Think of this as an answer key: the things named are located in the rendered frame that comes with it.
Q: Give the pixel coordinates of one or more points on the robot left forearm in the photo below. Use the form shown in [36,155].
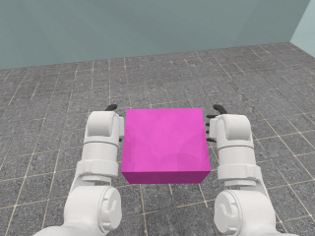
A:
[101,141]

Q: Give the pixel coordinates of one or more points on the robot right upper arm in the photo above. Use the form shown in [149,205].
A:
[245,213]

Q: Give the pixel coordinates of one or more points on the carton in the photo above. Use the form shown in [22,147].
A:
[165,146]

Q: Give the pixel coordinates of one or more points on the robot right forearm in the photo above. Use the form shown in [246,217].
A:
[237,162]

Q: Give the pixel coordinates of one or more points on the robot left upper arm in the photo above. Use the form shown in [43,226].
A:
[89,211]

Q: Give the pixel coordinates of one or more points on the right robot hand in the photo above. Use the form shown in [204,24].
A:
[222,111]

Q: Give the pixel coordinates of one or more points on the left robot hand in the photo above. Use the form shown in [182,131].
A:
[110,108]

